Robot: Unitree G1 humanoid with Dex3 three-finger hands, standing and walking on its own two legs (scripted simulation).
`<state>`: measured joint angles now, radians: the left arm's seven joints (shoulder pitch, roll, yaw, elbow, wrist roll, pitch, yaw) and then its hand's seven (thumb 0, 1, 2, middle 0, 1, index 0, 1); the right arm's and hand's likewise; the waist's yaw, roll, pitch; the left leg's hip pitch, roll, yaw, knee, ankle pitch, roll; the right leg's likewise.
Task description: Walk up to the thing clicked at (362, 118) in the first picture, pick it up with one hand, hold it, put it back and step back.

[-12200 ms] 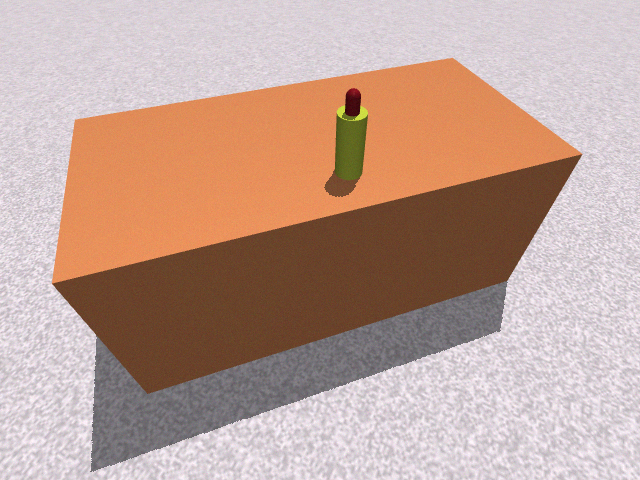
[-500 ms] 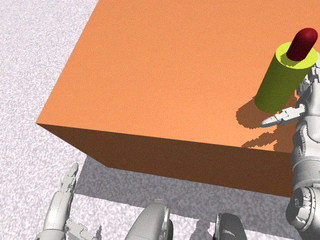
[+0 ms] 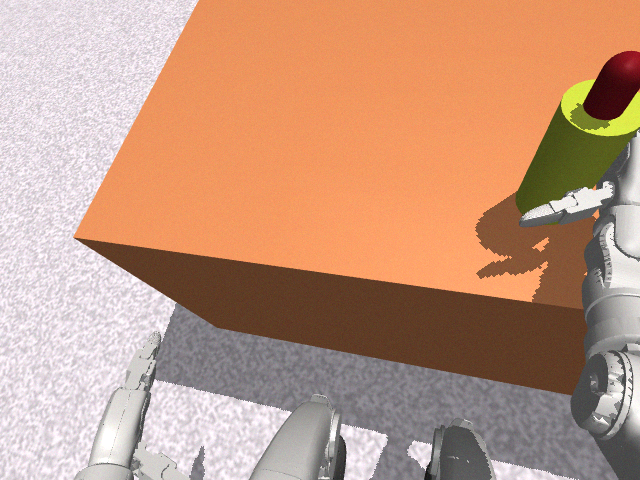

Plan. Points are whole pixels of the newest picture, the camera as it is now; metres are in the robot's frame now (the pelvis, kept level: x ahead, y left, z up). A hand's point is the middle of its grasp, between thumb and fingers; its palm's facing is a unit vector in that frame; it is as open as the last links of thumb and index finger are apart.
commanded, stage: close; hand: right
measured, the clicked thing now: (579, 145) +0.51 -0.19 +0.06
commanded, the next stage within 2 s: settle in 0.44 s
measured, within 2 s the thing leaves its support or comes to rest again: leaves its support in 0.54 s
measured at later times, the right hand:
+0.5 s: hand (571, 173) +0.50 -0.19 +0.03, palm faces +0.15 +0.99 -0.01, open 10.3 cm
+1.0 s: hand (599, 148) +0.49 -0.20 +0.08, palm faces +0.16 +0.99 -0.01, open 10.8 cm
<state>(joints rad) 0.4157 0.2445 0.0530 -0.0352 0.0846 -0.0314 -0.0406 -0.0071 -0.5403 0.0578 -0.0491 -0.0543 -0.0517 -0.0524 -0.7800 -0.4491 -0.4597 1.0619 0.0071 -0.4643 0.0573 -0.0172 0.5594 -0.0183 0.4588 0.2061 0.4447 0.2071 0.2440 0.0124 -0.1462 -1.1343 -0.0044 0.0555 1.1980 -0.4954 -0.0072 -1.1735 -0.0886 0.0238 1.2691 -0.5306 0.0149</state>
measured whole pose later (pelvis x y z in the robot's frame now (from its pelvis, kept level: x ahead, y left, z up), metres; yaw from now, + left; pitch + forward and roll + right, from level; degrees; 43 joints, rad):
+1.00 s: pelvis +0.00 -0.01 +0.02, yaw -1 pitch +21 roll +3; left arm 0.39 0.25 0.06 0.05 0.06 -0.02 -0.03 -0.01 -0.53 0.05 -0.06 -0.06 -0.06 -0.06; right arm -0.75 -0.42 -0.42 1.04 0.02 -0.40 0.06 -0.03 0.55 -0.87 0.77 1.08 0.80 1.10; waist 0.20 0.00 -0.15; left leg -0.99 0.00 0.04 1.09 -0.46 -0.02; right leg -1.03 -0.08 0.01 1.16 -0.50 0.00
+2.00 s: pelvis +0.02 +0.00 +0.07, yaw -1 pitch +12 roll +1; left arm 0.39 0.22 0.04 0.20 0.01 -0.02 0.01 -0.01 -0.53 0.05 -0.05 -0.05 -0.05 -0.05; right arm -0.56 -0.27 -0.31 0.77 0.09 -0.26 0.04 -0.03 0.59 -0.95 0.75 1.14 0.77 1.16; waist 0.10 -0.01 -0.13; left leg -0.67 0.02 0.02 0.86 -0.41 -0.02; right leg -0.68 -0.06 -0.02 0.89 -0.42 0.01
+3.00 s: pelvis +0.02 +0.01 +0.11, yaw -2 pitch +0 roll +0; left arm 0.27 0.23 0.09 0.51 -0.03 -0.07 0.08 -0.01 -0.53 0.05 -0.04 -0.05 -0.04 -0.04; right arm -0.24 -0.21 -0.19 0.23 0.18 0.03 0.03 -0.02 0.61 -0.96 0.75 1.14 0.78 1.15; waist 0.02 -0.03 -0.02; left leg -0.29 0.03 0.03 0.59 -0.29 -0.01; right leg -0.29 -0.04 -0.03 0.57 -0.28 0.02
